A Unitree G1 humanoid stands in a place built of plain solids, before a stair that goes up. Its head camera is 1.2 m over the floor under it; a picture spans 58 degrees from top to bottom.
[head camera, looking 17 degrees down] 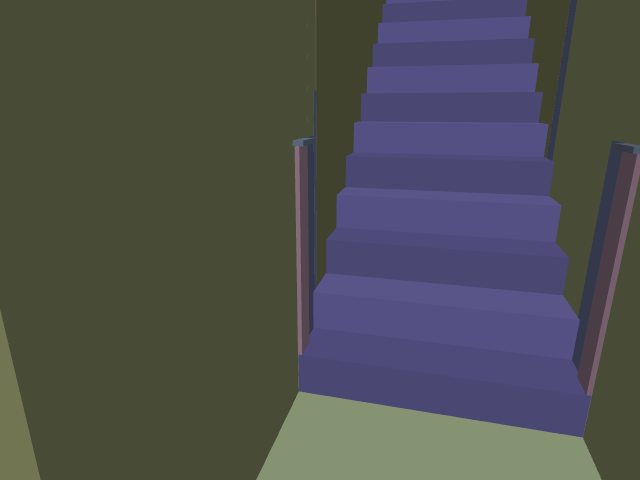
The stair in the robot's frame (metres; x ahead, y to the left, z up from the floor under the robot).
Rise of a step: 0.18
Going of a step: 0.25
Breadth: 1.13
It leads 14 degrees to the right of straight ahead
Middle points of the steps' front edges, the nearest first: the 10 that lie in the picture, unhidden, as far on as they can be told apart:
1.49 -0.45 0.19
1.74 -0.51 0.37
1.98 -0.58 0.56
2.22 -0.64 0.74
2.46 -0.70 0.92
2.70 -0.76 1.11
2.95 -0.82 1.29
3.19 -0.89 1.48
3.43 -0.95 1.66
3.67 -1.01 1.85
